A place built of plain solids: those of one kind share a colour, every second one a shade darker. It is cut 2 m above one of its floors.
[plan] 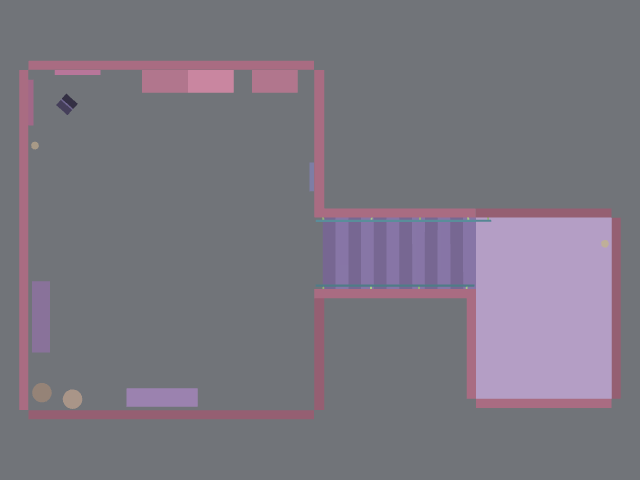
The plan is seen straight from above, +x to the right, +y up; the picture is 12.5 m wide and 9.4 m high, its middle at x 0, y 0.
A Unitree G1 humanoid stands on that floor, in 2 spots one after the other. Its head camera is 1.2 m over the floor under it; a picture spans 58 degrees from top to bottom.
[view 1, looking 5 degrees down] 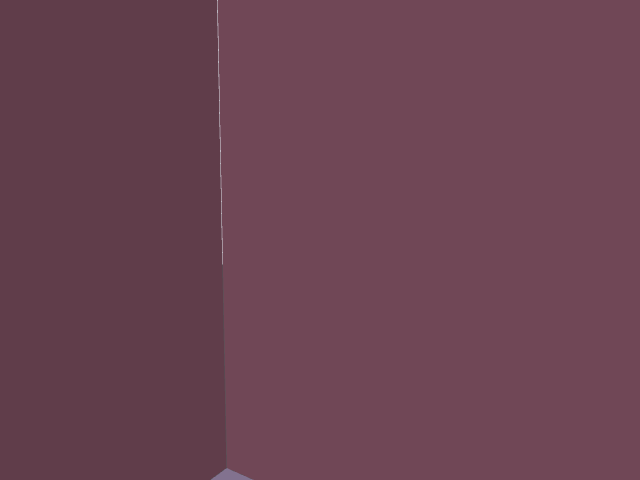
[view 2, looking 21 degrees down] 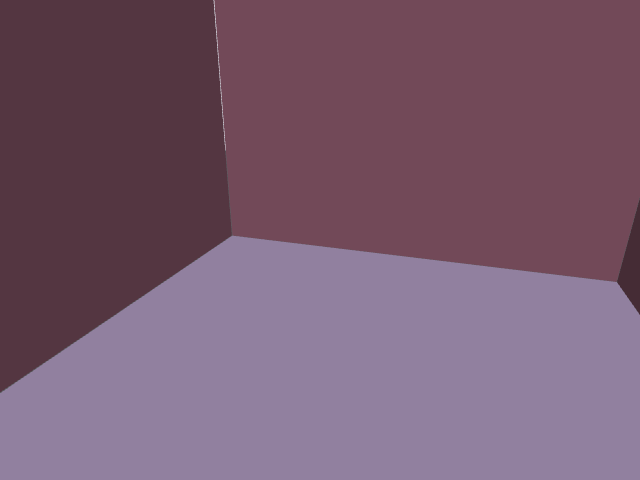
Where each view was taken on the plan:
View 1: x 4.41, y -1.76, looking -148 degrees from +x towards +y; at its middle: wall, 1.61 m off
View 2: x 4.05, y -0.26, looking -72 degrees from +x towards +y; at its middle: wall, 3.21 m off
